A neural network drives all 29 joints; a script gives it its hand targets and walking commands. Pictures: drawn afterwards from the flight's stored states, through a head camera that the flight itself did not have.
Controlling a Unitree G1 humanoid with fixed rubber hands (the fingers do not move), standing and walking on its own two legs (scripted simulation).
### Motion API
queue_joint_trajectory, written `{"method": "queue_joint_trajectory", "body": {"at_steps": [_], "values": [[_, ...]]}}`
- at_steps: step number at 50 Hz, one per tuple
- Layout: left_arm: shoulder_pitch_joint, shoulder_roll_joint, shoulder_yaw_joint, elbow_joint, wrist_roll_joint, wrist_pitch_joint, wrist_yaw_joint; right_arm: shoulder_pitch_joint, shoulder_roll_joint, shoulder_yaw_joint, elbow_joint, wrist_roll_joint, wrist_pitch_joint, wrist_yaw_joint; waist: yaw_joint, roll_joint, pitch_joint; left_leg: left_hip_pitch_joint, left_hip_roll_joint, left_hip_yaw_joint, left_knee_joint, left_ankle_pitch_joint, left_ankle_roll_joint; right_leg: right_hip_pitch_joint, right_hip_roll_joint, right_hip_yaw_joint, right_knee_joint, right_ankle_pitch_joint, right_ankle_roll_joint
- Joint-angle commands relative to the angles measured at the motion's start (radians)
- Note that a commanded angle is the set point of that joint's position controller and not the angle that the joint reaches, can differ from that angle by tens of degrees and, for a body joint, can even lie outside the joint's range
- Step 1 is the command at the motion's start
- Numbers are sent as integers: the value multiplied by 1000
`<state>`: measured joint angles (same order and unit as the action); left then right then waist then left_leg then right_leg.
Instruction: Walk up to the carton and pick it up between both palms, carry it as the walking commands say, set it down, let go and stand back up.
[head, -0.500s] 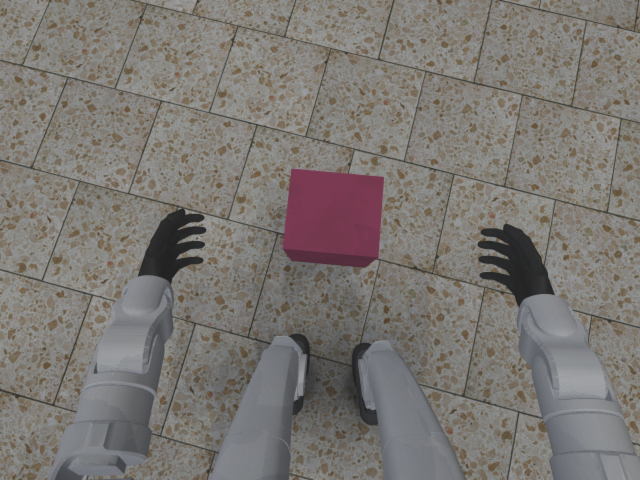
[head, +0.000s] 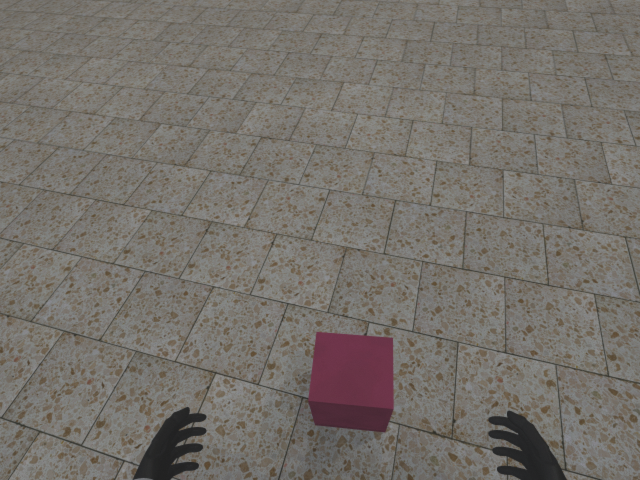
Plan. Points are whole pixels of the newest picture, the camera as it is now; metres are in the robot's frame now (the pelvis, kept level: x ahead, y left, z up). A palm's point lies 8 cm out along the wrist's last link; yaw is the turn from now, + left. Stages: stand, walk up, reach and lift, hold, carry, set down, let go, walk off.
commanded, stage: let go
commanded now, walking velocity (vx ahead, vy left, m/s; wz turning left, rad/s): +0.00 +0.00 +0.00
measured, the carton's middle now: (351, 383) +0.43 -0.02 -0.64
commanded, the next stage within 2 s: stand in 0.38 s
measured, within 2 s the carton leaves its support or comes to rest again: neither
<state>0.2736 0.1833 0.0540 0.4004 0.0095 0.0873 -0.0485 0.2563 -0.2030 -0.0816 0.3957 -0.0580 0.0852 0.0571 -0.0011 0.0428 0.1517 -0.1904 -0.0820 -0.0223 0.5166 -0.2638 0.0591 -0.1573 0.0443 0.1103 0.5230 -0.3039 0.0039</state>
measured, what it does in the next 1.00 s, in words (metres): stands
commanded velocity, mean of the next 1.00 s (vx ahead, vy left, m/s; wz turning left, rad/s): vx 0.00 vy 0.00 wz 0.00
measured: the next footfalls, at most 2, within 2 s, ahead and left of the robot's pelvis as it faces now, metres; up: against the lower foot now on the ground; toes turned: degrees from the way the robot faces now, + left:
none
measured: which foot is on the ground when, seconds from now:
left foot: down 0.00-1.00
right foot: down 0.00-1.00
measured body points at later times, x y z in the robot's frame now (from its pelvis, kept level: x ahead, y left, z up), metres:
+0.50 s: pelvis +0.04 -0.01 +0.00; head +0.01 -0.02 +0.45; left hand +0.17 +0.24 -0.09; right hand +0.18 -0.26 -0.09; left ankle +0.01 +0.08 -0.73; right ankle -0.01 -0.13 -0.73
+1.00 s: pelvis +0.02 -0.03 +0.00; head -0.06 -0.03 +0.45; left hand +0.10 +0.25 -0.10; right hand +0.12 -0.32 -0.10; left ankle +0.01 +0.08 -0.73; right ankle -0.01 -0.13 -0.73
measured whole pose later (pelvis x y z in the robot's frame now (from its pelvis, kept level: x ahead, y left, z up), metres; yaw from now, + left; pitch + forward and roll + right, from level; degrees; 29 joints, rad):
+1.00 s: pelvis +0.02 -0.03 +0.00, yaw +1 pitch -5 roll +0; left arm 0.34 0.27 0.05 0.81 0.04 -0.02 0.01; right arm 0.30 -0.29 -0.08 0.83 -0.04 -0.03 -0.02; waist 0.00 0.01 -0.12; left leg -0.12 -0.05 -0.05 0.49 -0.28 0.02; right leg -0.08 0.08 0.08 0.47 -0.30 -0.04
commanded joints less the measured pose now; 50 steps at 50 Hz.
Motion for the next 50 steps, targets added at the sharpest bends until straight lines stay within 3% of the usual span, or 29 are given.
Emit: {"method": "queue_joint_trajectory", "body": {"at_steps": [1, 2, 3, 4, 7, 9, 13, 14, 15, 18, 19, 21, 22, 23, 24, 25, 26, 28, 30, 31, 33, 34, 36, 39, 40, 41, 45, 47, 50], "values": [[-133, 100, -3, -170, -35, -5, -10, -119, -111, -21, -130, 27, 0, 15, -11, -102, -167, 185, 103, -24, -144, 119, -97, -41, -13, -79, -102, 76, 5], [-125, 101, 1, -172, -12, -4, -5, -144, -106, -24, -125, 31, 0, 19, 17, -47, -123, 160, 100, -25, -144, 121, -93, -43, -11, -75, -108, 71, -4], [-98, 82, -9, -147, -25, 16, -7, -98, -98, -1, -82, 31, 22, 26, 2, -76, -96, 183, 101, -21, -141, 108, -93, -49, -17, -60, -119, 50, -8], [-79, 107, 1, -132, 1, 27, -5, -110, -100, -6, -70, 41, 32, 36, 40, -30, -109, 158, 102, -20, -154, 85, -92, -29, -10, -80, -110, 36, -2], [-71, 89, 2, -120, 16, 39, -6, -107, -106, -19, -64, 20, 45, 36, 3, -15, -102, 159, 91, -10, -140, 99, -81, -3, -14, -57, -107, 64, -9], [-83, 125, 27, -126, 30, 37, 4, -126, -114, -30, -97, 18, 40, 29, 21, -49, -103, 213, 96, -29, -126, 128, -72, -19, -18, -54, -116, 51, -17], [-92, 135, 37, -109, 57, 29, 15, -107, -103, -28, -70, 3, 78, 2, 8, 0, -66, 246, 76, -15, -102, 244, -81, -22, -8, -42, -123, 144, -16], [-99, 125, 44, -109, 42, 21, 21, -123, -133, -31, -109, 4, 80, 0, 12, -54, -106, 247, 84, -16, -93, 251, -85, -10, 0, -35, -114, 145, -15], [-92, 138, 46, -126, 55, 12, 28, -95, -115, -12, -80, 15, 92, -8, 21, -2, -90, 279, 90, -24, -79, 299, -83, -60, -10, -32, -120, 154, -23], [-82, 122, 68, -68, 29, 32, 53, -176, -136, -4, -104, 22, 106, -27, 53, -8, -40, 281, 81, -12, -61, 319, -102, -129, 16, -20, -121, 118, -17], [-44, 245, 65, 69, 10, -29, 61, -82, -225, -55, 60, 56, 23, -62, -27, 12, -341, 181, 140, -101, -39, 375, -50, -6, -54, -10, -48, 308, 6], [-52, 262, 61, 77, 18, -59, 72, -95, -245, -58, 70, 48, -43, -62, 5, -29, -324, 106, 132, -94, -61, 337, -47, 57, -94, 44, -43, 349, -8], [-103, 248, 64, 99, 26, -67, 71, -94, -229, -54, 103, 42, -60, -68, -21, -50, -343, 133, 147, -122, -49, 341, -28, 36, -93, 43, -40, 314, -16], [-70, 238, 60, 114, 22, -77, 73, -107, -231, -40, 115, 31, -67, -64, 1, -26, -260, 156, 149, -111, -52, 381, -20, -45, -91, 28, -57, 355, -6], [-30, 228, 56, 142, 21, -87, 72, -65, -227, -44, 143, 32, -76, -67, -14, -7, -305, 175, 157, -99, -22, 480, -21, -25, -85, 27, -66, 415, -15], [-63, 232, 50, 156, 20, -101, 73, -72, -216, -44, 159, 29, -86, -72, -27, -50, -293, 166, 167, -110, -31, 571, -25, -22, -84, 21, -53, 495, -13], [-31, 252, 61, 170, 25, -104, 75, -49, -218, -36, 181, 26, -95, -68, -3, -113, -255, 156, 155, -106, -23, 590, -8, -37, -84, -3, -51, 545, -14], [-75, 255, 58, 184, 32, -103, 74, -87, -216, -40, 196, 30, -103, -67, -12, -125, -274, 108, 146, -93, -12, 574, -18, 11, -91, 2, -47, 592, -22], [-21, 262, 54, 219, 28, -108, 74, -82, -230, -45, 229, 21, -109, -70, 6, -67, -166, 69, 144, -102, -20, 547, -18, -54, -105, 19, -72, 589, -29], [-31, 272, 52, 213, 25, -108, 72, -61, -239, -42, 231, 19, -111, -73, 2, -105, -165, 81, 150, -86, -41, 543, -31, -44, -102, 18, -87, 587, -9], [-58, 265, 47, 212, 31, -111, 72, -85, -260, -47, 237, 21, -122, -78, -11, -14, -113, 73, 133, -91, -40, 541, -34, -83, -102, 31, -96, 621, -25], [-41, 292, 65, 221, 29, -113, 74, -36, -254, -52, 263, 19, -121, -86, -4, -47, -80, 42, 146, -113, -66, 539, -29, -97, -101, 27, -75, 572, -39], [-15, 305, 61, 245, 37, -119, 81, -64, -264, -50, 266, 8, -122, -83, -11, 6, -27, 10, 139, -94, -64, 467, -28, -93, -104, 55, -119, 555, -27], [-31, 292, 55, 235, 39, -121, 82, -55, -252, -46, 265, 18, -130, -89, -15, -81, -37, -13, 147, -140, -100, 331, -19, -79, -95, 60, -131, 440, -35], [-9, 310, 66, 267, 24, -123, 79, -67, -266, -44, 295, 14, -130, -91, 5, -45, -26, -10, 158, -153, -113, 320, -16, -108, -100, 82, -131, 408, -47], [-13, 302, 58, 275, 31, -124, 75, -77, -272, -50, 298, 15, -136, -87, 11, -67, -34, -15, 153, -133, -103, 287, -23, -92, -104, 86, -154, 399, -44], [-37, 302, 53, 275, 33, -143, 66, -67, -301, -46, 313, 23, -150, -81, -12, -15, -80, 43, 146, -130, -121, 303, -20, -83, -109, 108, -157, 374, -60], [-32, 303, 51, 294, 21, -144, 68, -62, -290, -47, 334, 28, -156, -79, 3, -39, -129, 59, 150, -145, -113, 310, -18, -71, -109, 110, -164, 392, -56], [-45, 322, 55, 316, 27, -151, 70, -86, -273, -34, 364, 34, -143, -75, -8, -71, -129, 60, 147, -148, -131, 182, -32, -94, -105, 120, -199, 246, -42]]}}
